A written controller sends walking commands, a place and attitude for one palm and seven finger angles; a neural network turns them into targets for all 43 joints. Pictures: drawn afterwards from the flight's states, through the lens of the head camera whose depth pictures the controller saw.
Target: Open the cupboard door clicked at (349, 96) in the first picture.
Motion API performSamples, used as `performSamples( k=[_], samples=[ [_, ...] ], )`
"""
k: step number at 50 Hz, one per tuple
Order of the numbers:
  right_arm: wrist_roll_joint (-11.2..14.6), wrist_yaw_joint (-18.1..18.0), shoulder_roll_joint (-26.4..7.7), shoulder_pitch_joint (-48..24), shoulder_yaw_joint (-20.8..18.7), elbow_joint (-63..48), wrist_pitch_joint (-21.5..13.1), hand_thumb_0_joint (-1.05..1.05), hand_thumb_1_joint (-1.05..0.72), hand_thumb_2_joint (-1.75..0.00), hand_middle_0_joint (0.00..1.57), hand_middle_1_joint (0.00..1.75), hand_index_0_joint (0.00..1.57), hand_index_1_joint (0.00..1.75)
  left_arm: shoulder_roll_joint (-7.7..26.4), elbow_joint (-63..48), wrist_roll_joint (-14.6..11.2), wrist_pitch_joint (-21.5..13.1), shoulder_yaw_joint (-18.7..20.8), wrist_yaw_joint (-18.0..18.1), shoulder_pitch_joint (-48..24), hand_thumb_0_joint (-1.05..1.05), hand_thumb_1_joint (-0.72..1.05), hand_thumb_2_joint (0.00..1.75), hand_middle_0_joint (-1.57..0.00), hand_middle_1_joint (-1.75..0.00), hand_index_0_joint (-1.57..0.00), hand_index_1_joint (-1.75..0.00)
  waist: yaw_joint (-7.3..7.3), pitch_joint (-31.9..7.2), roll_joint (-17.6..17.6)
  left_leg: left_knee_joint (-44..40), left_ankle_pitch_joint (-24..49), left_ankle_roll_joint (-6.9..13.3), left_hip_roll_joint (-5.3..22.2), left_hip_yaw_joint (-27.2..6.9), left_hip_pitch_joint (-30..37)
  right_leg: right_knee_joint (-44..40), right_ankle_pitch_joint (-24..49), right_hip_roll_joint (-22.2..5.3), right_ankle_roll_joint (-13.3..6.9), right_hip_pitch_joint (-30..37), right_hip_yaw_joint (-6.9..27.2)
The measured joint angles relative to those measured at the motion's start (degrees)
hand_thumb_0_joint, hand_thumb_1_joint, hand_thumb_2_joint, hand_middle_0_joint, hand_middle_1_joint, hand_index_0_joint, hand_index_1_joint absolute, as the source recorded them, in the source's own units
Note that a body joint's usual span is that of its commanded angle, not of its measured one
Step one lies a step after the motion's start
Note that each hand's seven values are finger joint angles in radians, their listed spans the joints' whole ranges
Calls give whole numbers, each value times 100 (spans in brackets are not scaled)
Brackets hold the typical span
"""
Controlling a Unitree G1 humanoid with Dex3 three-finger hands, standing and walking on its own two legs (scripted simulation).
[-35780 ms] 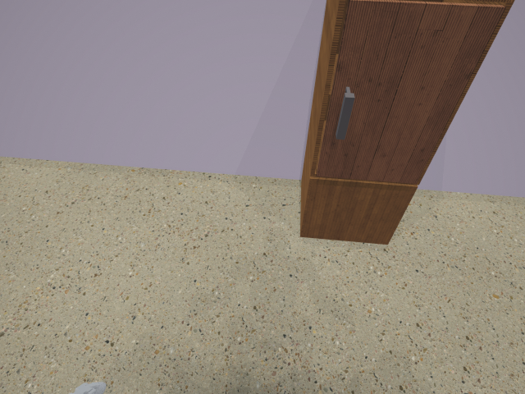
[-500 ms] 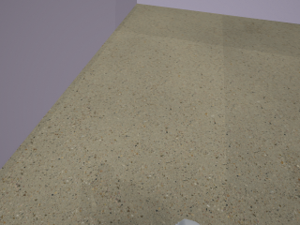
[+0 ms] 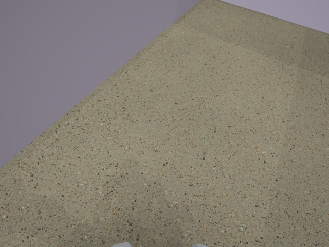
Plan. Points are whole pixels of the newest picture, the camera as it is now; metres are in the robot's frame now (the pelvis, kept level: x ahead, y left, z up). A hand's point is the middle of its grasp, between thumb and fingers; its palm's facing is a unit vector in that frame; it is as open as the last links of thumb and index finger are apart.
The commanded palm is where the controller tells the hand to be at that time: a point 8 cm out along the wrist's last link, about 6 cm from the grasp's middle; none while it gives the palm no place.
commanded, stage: turn to face it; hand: left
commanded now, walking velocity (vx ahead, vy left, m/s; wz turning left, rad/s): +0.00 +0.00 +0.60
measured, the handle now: out of the picture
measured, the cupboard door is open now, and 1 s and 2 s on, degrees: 48 48 48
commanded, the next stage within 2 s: none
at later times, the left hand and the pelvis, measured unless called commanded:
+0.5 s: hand out of the picture +0.04 +0.14 -0.14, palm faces +0.30 -0.92 -0.26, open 7.4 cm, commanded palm none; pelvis +0.04 -0.07 +0.02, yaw +18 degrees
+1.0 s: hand out of the picture +0.03 +0.16 -0.14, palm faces +0.56 -0.77 -0.31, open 7.4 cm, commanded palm none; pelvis +0.06 -0.09 +0.00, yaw +36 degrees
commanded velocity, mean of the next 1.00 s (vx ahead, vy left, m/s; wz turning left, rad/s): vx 0.00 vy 0.00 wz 0.60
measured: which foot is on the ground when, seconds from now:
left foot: down 0.00-0.26, up 0.28-0.62, down 0.64-0.98, up 1.00-1.00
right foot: up 0.00-0.24, down 0.26-0.64, up 0.66-0.98, down 1.00-1.00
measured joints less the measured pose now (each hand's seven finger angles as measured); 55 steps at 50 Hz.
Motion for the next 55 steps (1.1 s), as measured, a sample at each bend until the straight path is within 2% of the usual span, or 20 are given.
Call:
performSamples(
  k=[2, 5, 8, 12, 13, 16, 18, 20, 22, 27, 31, 32, 35, 38, 42, 47, 49, 50, 52, 55],
  samples=[
    [-2, -54, -4, -5, 23, -72, -29, 0, -91, -90, 20, 30, 19, 30, 63, 11, 9, 52, 25, 0, -86, 0, 91, 90, -20, -30, -20, -30, 12, 11, 36, -183, 72, -59, -35, -140, 65, 608, 192, 147, 39, -298, 240],
    [7, -96, -42, -1, 52, -104, -22, 0, -90, -90, 20, 30, 20, 30, 99, -93, -11, 49, 26, -20, -190, 1, 91, 90, -19, -30, -20, -30, 64, 57, 144, -538, 269, -105, -79, -341, 221, 680, 480, 262, 93, -474, 442],
    [1, -84, -94, 14, 47, -104, 34, 0, -90, -90, 20, 30, 20, 30, 99, -226, -33, 34, 1, -30, -253, 1, 91, 90, -19, -30, -20, -30, 76, 79, 292, -735, 371, -180, -94, -557, 325, 40, 519, 339, 92, -355, 537],
    [11, -43, -178, 33, -12, -99, 170, 0, -90, -90, 20, 30, 20, 30, 76, -394, -54, -34, -35, -42, -272, 1, 91, 90, -19, -30, -20, -30, 41, 82, 502, -596, 308, -356, -109, -894, 277, -1450, 907, 475, 30, 203, 526],
    [37, -30, -188, 64, -33, -114, 211, 0, -90, -90, 20, 30, 20, 30, 104, -469, -40, -90, -53, -47, -213, 0, 91, 90, -19, -30, -20, -30, 49, 30, 474, -437, 227, -393, -173, -945, 188, -2063, 1138, 433, -22, 438, 534],
    [71, 9, -319, -52, -142, -79, 342, 1, -90, -90, 20, 30, 20, 30, -9, -495, 16, -184, -115, 1, -159, 0, 90, 90, -19, -30, -20, -30, 46, 136, 602, 1226, -963, -389, -275, -948, -368, -1991, 1168, 370, -350, 494, 331],
    [64, 43, -370, -103, -188, -69, 393, 1, -90, -90, 20, 30, 20, 30, -98, -500, 18, -164, -150, 27, -57, 0, 90, 90, -20, -30, -20, -30, 17, 171, 611, 2266, -1022, -423, -275, -764, -667, -2134, 1183, 281, -427, 653, 168],
    [64, 76, -367, -162, -185, -64, 418, 1, -91, -90, 20, 30, 20, 30, -152, -488, 12, -162, -174, 48, 58, 0, 90, 90, -20, -30, -20, -30, -3, 194, 533, 2688, -914, -504, -205, -569, -772, -2365, 1267, 204, -446, 816, 39],
    [78, 101, -334, -212, -164, -80, 426, 1, -91, -90, 20, 30, 19, 30, -190, -466, 15, -177, -194, 52, 154, 0, 90, 90, -20, -30, -20, -30, -3, 223, 420, 2508, -850, -566, -141, -418, -700, -2562, 1339, 130, -457, 950, -90],
    [101, 134, -258, -377, -92, -118, 404, 1, -91, -90, 20, 30, 19, 30, -248, -404, 39, -215, -223, 22, 332, 0, 90, 90, -20, -30, -20, -30, 103, 310, 232, 1127, -809, -571, -78, -151, -210, -2611, 1288, -1, -428, 1090, -445],
    [99, 146, -208, -466, -24, -230, 314, 1, -91, -90, 20, 30, 19, 30, -171, -330, 14, -175, -164, -16, 450, 0, 90, 90, -20, -30, -20, -30, 168, 320, 122, -222, -131, -431, -124, 8, 367, -2075, 949, -143, -325, 984, -739],
    [84, 152, -229, -448, -19, -289, 258, 1, -91, -90, 20, 30, 19, 30, -146, -320, -8, -141, -145, -32, 491, 0, 90, 90, -20, -30, -20, -30, 160, 264, 158, -457, 340, -265, -100, -77, 435, -1716, 808, -157, -252, 822, -753],
    [47, 98, -119, -457, 20, -325, 168, 1, -91, -90, 20, 30, 20, 30, 42, -221, -13, 82, -73, -4, 320, 1, 90, 90, -20, -30, -20, -30, 206, 334, -12, -69, 38, -3, -218, -191, 270, -113, -43, -44, -51, 142, -18],
    [24, 19, -76, -326, 56, -324, 162, 0, -90, -90, 20, 30, 20, 30, 130, -207, 5, 155, -13, -14, 133, 1, 90, 90, -20, -30, -20, -30, 190, 290, 70, -277, 65, -48, -218, -420, 308, 598, 207, 129, 19, -301, 340],
    [16, -14, -82, -170, 68, -235, 184, 0, -90, -90, 20, 30, 20, 30, 177, -359, -6, 108, 13, -50, -73, 1, 90, 90, -20, -30, -20, -30, 159, 259, 253, -646, 339, -100, -215, -725, 381, 265, 512, 239, 43, -394, 585],
    [5, 9, -125, 11, 4, -157, 254, 1, -90, -90, 20, 30, 20, 30, 176, -534, -30, 27, -4, -48, -237, 1, 90, 90, -19, -30, -20, -30, 44, 177, 468, -682, 422, -251, -228, -1113, 278, -1095, 675, 438, -10, 110, 639],
    [36, 15, -147, 98, -41, -152, 305, 1, -90, -90, 21, 30, 20, 30, 187, -630, -30, -59, -28, -47, -209, 0, 90, 90, -19, -30, -20, -30, 21, 94, 483, -469, 334, -341, -304, -1242, 120, -2085, 1030, 473, -68, 552, 602],
    [60, 18, -158, 111, -72, -145, 330, 1, -90, -90, 21, 30, 20, 30, 191, -666, -3, -125, -28, -29, -182, 0, 90, 90, -20, -30, -20, -30, 49, 60, 435, -164, -21, -360, -370, -1215, -37, -2333, 1137, 419, -207, 621, 635],
    [66, 30, -278, 54, -149, -104, 389, 1, -90, -90, 20, 30, 20, 30, 54, -642, 19, -159, -84, 15, -187, 0, 90, 90, -20, -30, -20, -30, 1, 154, 574, 990, -831, -357, -389, -1134, -406, -2169, 1157, 390, -296, 628, 482],
    [58, 62, -380, 21, -207, -62, 429, 1, -90, -90, 20, 30, 20, 30, -125, -618, 18, -142, -166, 37, -76, 0, 90, 90, -20, -30, -20, -30, -77, 212, 604, 2318, -965, -450, -317, -770, -752, -2354, 1207, 241, -273, 873, 243]
  ],
)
